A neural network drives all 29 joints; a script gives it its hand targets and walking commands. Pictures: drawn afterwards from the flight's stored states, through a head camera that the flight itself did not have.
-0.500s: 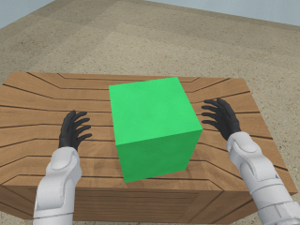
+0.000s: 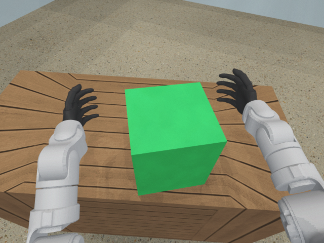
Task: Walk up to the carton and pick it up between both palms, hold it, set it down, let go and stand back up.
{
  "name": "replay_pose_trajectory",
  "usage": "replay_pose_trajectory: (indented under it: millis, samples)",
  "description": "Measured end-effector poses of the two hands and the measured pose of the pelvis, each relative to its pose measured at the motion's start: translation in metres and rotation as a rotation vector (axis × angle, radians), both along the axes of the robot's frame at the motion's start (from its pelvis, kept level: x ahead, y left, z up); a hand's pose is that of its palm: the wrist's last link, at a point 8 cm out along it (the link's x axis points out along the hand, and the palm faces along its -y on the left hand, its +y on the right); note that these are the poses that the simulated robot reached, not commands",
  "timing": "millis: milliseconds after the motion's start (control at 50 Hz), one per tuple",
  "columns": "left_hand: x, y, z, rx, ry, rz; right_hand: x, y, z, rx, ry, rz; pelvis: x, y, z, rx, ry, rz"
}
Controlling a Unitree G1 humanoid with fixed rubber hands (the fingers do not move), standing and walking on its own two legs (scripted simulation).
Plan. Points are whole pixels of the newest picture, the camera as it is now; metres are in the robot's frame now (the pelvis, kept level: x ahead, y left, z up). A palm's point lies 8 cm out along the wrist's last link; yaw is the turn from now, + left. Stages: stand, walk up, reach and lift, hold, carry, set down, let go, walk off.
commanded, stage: reach and lift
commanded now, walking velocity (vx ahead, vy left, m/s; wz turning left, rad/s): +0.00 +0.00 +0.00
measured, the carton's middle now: (168, 141) +0.41 +0.03 -0.02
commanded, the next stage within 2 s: none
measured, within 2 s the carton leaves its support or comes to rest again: neither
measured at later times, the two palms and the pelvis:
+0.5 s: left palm (85, 133) +0.35 +0.24 +0.06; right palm (227, 110) +0.45 -0.12 +0.08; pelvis +0.01 +0.00 +0.00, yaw +1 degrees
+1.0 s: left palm (100, 149) +0.35 +0.21 +0.00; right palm (220, 126) +0.44 -0.11 +0.03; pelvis -0.01 +0.01 -0.02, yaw -1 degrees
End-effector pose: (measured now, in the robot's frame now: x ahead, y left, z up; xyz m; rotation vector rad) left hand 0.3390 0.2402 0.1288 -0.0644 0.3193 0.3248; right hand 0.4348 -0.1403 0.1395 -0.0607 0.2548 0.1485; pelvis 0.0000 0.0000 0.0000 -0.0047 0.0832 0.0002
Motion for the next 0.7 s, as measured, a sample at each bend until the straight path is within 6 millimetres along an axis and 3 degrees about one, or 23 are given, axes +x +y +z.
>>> replay_pose_trajectory:
  millis: [120,260,560,700]
  samples:
    - [0.010,0.006,0.004,0.002,0.002,0.007,0.014,0.005,0.006,0.001,0.002,0.006,0.002,0.001,0.000,-0.002,0.015,0.004]
    - [0.018,0.010,-0.005,0.005,0.014,0.015,0.024,0.013,0.000,-0.004,0.014,0.006,0.005,0.002,-0.001,-0.005,0.035,0.011]
    - [0.015,-0.007,-0.078,0.003,0.032,0.015,0.015,0.027,-0.068,-0.008,0.022,0.001,0.006,0.005,-0.004,-0.012,0.100,0.017]
    - [0.020,-0.020,-0.099,0.003,0.009,0.001,0.014,0.030,-0.085,-0.021,0.015,-0.002,0.005,0.006,-0.007,-0.014,0.152,0.004]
